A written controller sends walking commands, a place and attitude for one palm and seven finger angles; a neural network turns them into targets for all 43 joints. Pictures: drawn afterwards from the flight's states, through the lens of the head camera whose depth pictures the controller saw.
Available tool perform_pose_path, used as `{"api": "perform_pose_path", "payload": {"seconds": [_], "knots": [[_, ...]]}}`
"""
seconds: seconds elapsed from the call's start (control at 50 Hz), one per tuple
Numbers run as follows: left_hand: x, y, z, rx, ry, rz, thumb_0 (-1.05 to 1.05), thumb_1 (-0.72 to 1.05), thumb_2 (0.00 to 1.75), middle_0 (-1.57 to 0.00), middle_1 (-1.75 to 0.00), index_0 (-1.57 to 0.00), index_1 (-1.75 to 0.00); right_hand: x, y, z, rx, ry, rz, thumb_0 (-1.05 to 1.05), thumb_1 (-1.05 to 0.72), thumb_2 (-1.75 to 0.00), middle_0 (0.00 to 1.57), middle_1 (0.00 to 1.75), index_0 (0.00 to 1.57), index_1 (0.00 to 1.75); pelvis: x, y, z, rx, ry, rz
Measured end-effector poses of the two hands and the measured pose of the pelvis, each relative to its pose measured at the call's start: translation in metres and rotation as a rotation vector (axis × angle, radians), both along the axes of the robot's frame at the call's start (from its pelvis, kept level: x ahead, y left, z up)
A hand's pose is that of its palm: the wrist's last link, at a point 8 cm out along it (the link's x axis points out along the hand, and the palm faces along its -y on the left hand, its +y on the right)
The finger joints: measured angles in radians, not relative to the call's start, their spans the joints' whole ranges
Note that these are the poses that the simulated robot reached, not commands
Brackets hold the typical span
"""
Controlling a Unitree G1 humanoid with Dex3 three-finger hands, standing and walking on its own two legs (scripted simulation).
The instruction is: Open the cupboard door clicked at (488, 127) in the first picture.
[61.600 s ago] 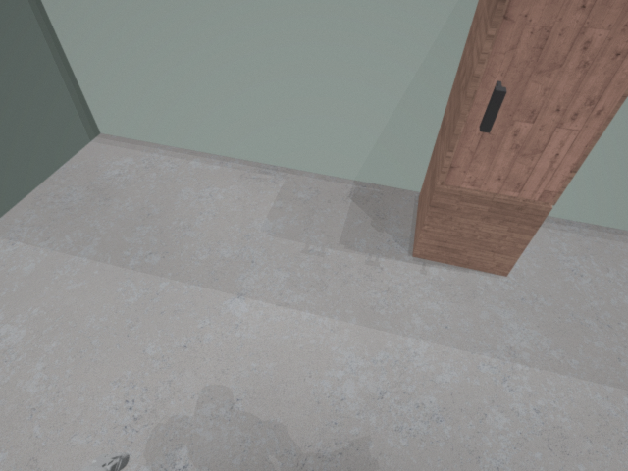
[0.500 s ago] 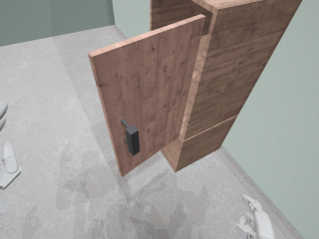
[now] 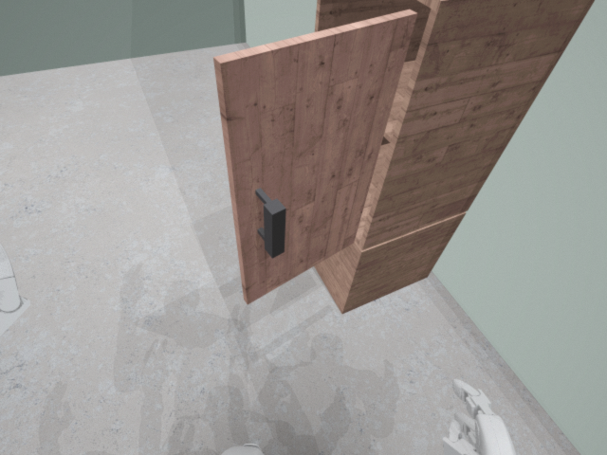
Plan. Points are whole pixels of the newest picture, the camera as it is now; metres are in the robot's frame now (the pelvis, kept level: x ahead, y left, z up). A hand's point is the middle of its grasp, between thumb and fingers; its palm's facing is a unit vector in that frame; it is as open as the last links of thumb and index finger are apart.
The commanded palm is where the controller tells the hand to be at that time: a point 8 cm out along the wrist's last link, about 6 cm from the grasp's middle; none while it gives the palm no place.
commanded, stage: step back with the hand held close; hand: left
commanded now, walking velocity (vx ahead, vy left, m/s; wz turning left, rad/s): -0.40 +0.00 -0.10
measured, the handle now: (267, 222) +0.49 +0.09 -0.02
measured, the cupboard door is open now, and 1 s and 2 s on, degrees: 100 100 100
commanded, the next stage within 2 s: stop stepping back and stand still in 0.40 s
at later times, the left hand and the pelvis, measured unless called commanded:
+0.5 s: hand out of the picture +0.11 +0.27 +0.19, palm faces +0.29 -0.83 -0.48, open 7.4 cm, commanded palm +0.06 +0.31 +0.19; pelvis -0.11 +0.02 +0.03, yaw -5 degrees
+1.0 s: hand out of the picture +0.02 +0.26 +0.17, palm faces +0.42 -0.81 -0.41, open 7.4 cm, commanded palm -0.05 +0.29 +0.19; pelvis -0.21 +0.00 +0.00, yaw -5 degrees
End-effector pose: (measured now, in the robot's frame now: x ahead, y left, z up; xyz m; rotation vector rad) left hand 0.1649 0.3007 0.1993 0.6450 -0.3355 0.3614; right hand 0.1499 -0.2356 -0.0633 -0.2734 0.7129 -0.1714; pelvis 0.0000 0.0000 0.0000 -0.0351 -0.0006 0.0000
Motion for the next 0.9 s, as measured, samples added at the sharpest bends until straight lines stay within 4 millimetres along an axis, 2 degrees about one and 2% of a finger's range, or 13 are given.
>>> {"api": "perform_pose_path", "payload": {"seconds": [0.06, 0.14, 0.2, 0.26, 0.36, 0.46, 0.6, 0.66, 0.72, 0.8, 0.86, 0.9], "knots": [[-0.009, 0.001, 0.003, 0.014, -0.015, 0.028, 0.01, 0.89, 0.9, -0.22, -0.3, -0.21, -0.3, -0.002, -0.004, -0.003, 0.009, -0.008, 0.008, 0.02, -0.9, -0.89, 0.21, 0.3, 0.21, 0.3, -0.007, -0.004, -0.002, 0.004, 0.019, -0.019], [-0.011, -0.005, -0.011, -0.071, 0.023, 0.01, 0.01, 0.89, 0.9, -0.21, -0.3, -0.21, -0.3, -0.01, -0.008, -0.004, 0.012, 0.013, 0.005, 0.02, -0.9, -0.89, 0.21, 0.3, 0.21, 0.3, -0.022, -0.003, 0.002, -0.008, 0.016, -0.017], [-0.013, -0.008, -0.02, -0.109, 0.066, -0.037, 0.01, 0.89, 0.9, -0.21, -0.3, -0.21, -0.3, -0.02, -0.009, 0.002, -0.001, 0.028, -0.026, 0.02, -0.9, -0.89, 0.21, 0.3, 0.21, 0.3, -0.028, 0.001, 0.006, -0.005, 0.03, -0.014], [-0.019, -0.001, -0.023, -0.101, 0.093, -0.075, 0.01, 0.89, 0.9, -0.22, -0.3, -0.21, -0.3, -0.03, -0.005, 0.011, -0.034, 0.032, -0.049, 0.02, -0.9, -0.89, 0.21, 0.3, 0.21, 0.3, -0.037, 0.009, 0.007, -0.003, 0.055, -0.009], [-0.04, 0.015, -0.01, -0.047, 0.122, -0.088, 0.01, 0.89, 0.9, -0.22, -0.3, -0.21, -0.3, -0.048, 0.012, 0.026, -0.045, 0.013, -0.017, 0.02, -0.9, -0.89, 0.2, 0.3, 0.2, 0.3, -0.065, 0.016, 0.018, -0.018, 0.056, -0.021], [-0.075, 0.013, 0.009, -0.063, 0.097, -0.105, 0.01, 0.89, 0.9, -0.22, -0.3, -0.21, -0.3, -0.075, 0.03, 0.034, 0.005, -0.022, 0.003, 0.01, -0.9, -0.89, 0.21, 0.3, 0.21, 0.3, -0.092, 0.021, 0.026, -0.047, 0.054, -0.074], [-0.115, 0.004, -0.002, -0.145, 0.091, -0.085, 0.01, 0.89, 0.9, -0.21, -0.3, -0.21, -0.3, -0.127, 0.033, 0.034, 0.024, -0.052, -0.004, 0.01, -0.9, -0.89, 0.21, 0.3, 0.21, 0.3, -0.143, 0.013, 0.025, -0.034, 0.065, -0.09], [-0.139, -0.005, -0.005, -0.141, 0.106, -0.07, 0.01, 0.89, 0.9, -0.21, -0.3, -0.21, -0.3, -0.153, 0.025, 0.031, 0.032, -0.057, -0.005, 0.01, -0.9, -0.89, 0.21, 0.3, 0.21, 0.3, -0.168, 0.003, 0.021, 0.0, 0.076, -0.072], [-0.168, -0.023, -0.004, -0.091, 0.095, -0.105, 0.01, 0.89, 0.9, -0.21, -0.3, -0.21, -0.3, -0.18, 0.01, 0.016, 0.027, -0.051, -0.001, 0.01, -0.9, -0.89, 0.21, 0.3, 0.21, 0.3, -0.195, -0.003, 0.008, 0.052, 0.076, -0.112], [-0.195, -0.031, 0.016, -0.073, 0.015, -0.143, 0.01, 0.89, 0.9, -0.22, -0.3, -0.21, -0.3, -0.229, -0.009, 0.008, 0.016, 0.06, -0.061, 0.01, -0.9, -0.89, 0.21, 0.3, 0.21, 0.3, -0.201, -0.006, 0.014, 0.056, 0.059, -0.116], [-0.199, -0.023, 0.022, -0.079, -0.063, -0.097, 0.01, 0.89, 0.9, -0.22, -0.3, -0.21, -0.3, -0.258, -0.023, 0.003, -0.012, 0.097, -0.113, 0.01, -0.9, -0.89, 0.21, 0.3, 0.21, 0.3, -0.201, -0.006, 0.014, 0.069, 0.052, -0.099], [-0.195, -0.014, 0.016, -0.102, -0.078, -0.052, 0.01, 0.89, 0.9, -0.22, -0.3, -0.21, -0.3, -0.27, -0.031, -0.005, -0.036, 0.108, -0.14, 0.02, -0.9, -0.89, 0.21, 0.3, 0.21, 0.3, -0.201, -0.002, 0.009, 0.062, 0.047, -0.08]]}}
